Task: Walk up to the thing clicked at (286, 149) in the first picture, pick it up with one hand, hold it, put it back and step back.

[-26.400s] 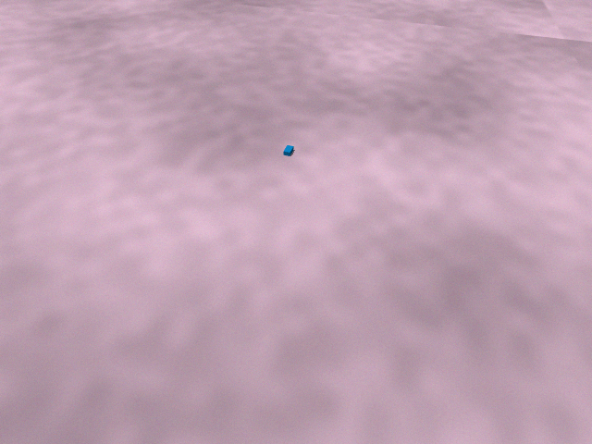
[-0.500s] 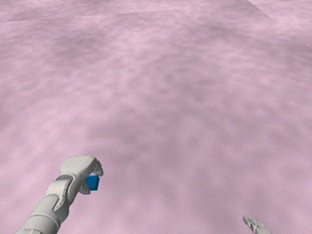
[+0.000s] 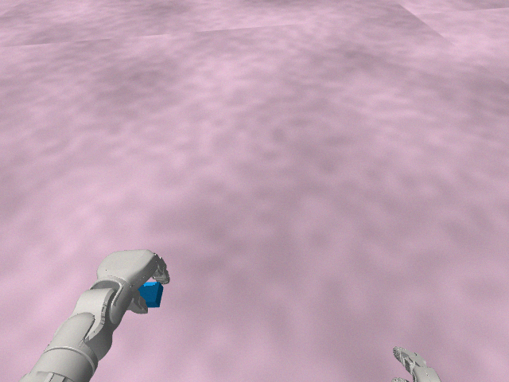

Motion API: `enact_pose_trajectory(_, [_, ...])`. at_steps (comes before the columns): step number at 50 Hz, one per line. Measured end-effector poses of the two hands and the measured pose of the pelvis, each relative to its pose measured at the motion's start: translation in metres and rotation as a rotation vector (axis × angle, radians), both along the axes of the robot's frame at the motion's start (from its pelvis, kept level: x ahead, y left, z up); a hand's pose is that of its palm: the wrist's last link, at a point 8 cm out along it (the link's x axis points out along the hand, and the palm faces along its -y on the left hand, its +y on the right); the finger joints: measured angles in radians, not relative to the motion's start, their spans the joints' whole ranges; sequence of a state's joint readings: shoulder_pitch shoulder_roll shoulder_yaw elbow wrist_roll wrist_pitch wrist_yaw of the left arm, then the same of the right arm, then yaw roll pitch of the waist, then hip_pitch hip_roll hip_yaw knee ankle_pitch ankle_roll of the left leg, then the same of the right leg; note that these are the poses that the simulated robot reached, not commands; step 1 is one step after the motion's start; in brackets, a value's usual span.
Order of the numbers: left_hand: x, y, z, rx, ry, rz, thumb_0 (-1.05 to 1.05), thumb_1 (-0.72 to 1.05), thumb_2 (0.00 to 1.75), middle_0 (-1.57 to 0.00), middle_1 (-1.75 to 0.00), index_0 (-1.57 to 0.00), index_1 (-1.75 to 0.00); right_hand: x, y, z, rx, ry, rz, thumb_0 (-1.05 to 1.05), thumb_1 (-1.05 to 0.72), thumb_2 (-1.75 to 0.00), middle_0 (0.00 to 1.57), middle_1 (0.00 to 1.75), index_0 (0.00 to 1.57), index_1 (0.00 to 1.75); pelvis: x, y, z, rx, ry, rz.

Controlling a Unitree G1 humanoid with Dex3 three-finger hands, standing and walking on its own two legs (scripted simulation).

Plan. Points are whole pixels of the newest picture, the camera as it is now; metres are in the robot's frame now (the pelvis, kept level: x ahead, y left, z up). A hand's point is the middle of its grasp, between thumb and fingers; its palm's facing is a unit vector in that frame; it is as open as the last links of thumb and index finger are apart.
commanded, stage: hold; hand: left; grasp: from above
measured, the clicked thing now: (143, 294) +0.31 +0.22 -0.07
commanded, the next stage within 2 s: crouch in 0.44 s
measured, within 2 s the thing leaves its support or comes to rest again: neither
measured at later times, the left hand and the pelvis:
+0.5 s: hand (136, 290) +0.30 +0.22 -0.03, palm faces -0.45 -0.03 -0.89, open 6.7 cm; pelvis +0.01 +0.00 +0.00, yaw +0 degrees
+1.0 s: hand (154, 311) +0.32 +0.23 -0.16, palm faces -0.44 +0.05 -0.90, open 6.6 cm; pelvis -0.02 +0.00 -0.06, yaw +2 degrees
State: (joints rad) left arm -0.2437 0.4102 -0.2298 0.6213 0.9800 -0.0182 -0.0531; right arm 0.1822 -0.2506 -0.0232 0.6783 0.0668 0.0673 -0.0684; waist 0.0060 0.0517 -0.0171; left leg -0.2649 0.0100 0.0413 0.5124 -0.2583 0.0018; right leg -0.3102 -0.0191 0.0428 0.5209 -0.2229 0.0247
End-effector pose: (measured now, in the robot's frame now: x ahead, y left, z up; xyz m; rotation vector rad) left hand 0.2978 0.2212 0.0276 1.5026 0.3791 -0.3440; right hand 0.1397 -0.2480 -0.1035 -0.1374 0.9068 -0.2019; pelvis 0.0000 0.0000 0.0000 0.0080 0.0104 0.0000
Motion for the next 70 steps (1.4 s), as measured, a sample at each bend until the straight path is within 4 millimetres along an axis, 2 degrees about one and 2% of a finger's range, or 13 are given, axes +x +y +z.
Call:
enact_pose_trajectory(11, [-0.005,0.0,-0.013,-0.006,0.037,-0.012,-0.01,0.51,0.02,-1.0,-0.12,-1.04,-0.08,0.004,0.002,0.001,-0.005,0.013,0.011,0.01,-0.9,-0.9,0.2,0.3,0.2,0.29,0.002,0.0,0.001,0.0,0.006,0.004])
enact_pose_trajectory(20, [0.006,0.002,-0.004,0.01,-0.022,0.012,-0.01,0.5,0.05,-1.0,-0.12,-1.04,-0.08,0.003,-0.002,-0.002,-0.005,0.037,0.001,0.01,-0.9,-0.9,0.2,0.3,0.2,0.29,0.006,0.0,0.002,-0.002,0.008,0.007])
enact_pose_trajectory(25, [0.009,0.002,-0.003,0.014,0.005,0.013,-0.01,0.5,0.05,-1.0,-0.12,-1.04,-0.08,0.001,-0.004,-0.001,-0.001,0.038,-0.012,0.01,-0.9,-0.9,0.2,0.3,0.2,0.29,0.008,-0.001,0.002,-0.002,0.007,0.005])
enact_pose_trajectory(32, [0.005,-0.005,-0.011,-0.013,0.035,-0.01,-0.01,0.51,0.03,-1.0,-0.12,-1.04,-0.08,0.0,-0.007,0.0,-0.007,0.038,-0.017,0.01,-0.9,-0.9,0.2,0.3,0.2,0.29,0.01,-0.002,0.003,-0.001,0.008,0.004])
enact_pose_trajectory(37, [0.002,-0.004,-0.027,-0.007,0.03,-0.009,-0.01,0.51,0.02,-1.02,-0.1,-1.06,-0.06,-0.001,-0.009,-0.001,-0.017,0.052,-0.007,0.01,-0.89,-0.9,0.2,0.3,0.2,0.29,0.007,-0.004,0.0,0.0,0.026,0.01])
enact_pose_trajectory(43, [0.003,0.0,-0.064,0.032,0.028,-0.018,-0.01,0.51,0.01,-1.03,-0.07,-1.07,-0.03,-0.012,-0.015,-0.014,-0.047,0.106,0.016,0.01,-0.89,-0.9,0.2,0.3,0.2,0.29,-0.003,-0.006,-0.014,-0.004,0.1,0.024])
enact_pose_trajectory(48, [0.016,0.003,-0.107,0.064,0.004,-0.036,-0.01,0.51,0.0,-1.04,-0.07,-1.08,-0.03,-0.033,-0.026,-0.044,-0.092,0.171,0.019,0.01,-0.89,-0.9,0.2,0.3,0.2,0.29,-0.015,-0.006,-0.044,-0.015,0.212,0.036])
enact_pose_trajectory(56, [0.048,0.004,-0.191,0.097,-0.031,-0.049,-0.01,0.52,0.0,-1.02,-0.08,-1.07,-0.04,-0.09,-0.037,-0.115,-0.151,0.297,-0.032,0.01,-0.9,-0.9,0.2,0.3,0.2,0.29,-0.035,0.001,-0.116,-0.038,0.389,0.035])
enact_pose_trajectory(63, [0.07,0.004,-0.263,0.093,-0.031,-0.016,-0.01,0.51,0.01,-1.03,-0.08,-1.07,-0.04,-0.143,-0.026,-0.183,-0.142,0.424,-0.074,0.01,-0.9,-0.89,0.2,0.3,0.2,0.29,-0.047,0.008,-0.176,-0.05,0.505,0.032])
enact_pose_trajectory(66, [0.076,0.005,-0.291,0.094,-0.019,-0.005,-0.01,0.51,0.0,-1.03,-0.07,-1.07,-0.03,-0.157,-0.018,-0.209,-0.125,0.459,-0.078,0.01,-0.9,-0.89,0.2,0.3,0.2,0.29,-0.051,0.009,-0.2,-0.053,0.539,0.032])
enact_pose_trajectory(70, [0.081,0.006,-0.327,0.088,0.007,0.008,-0.01,0.51,0.0,-1.04,-0.05,-1.08,-0.02,-0.167,-0.01,-0.242,-0.102,0.477,-0.073,0.01,-0.89,-0.89,0.2,0.3,0.2,0.29,-0.056,0.009,-0.23,-0.06,0.575,0.034])
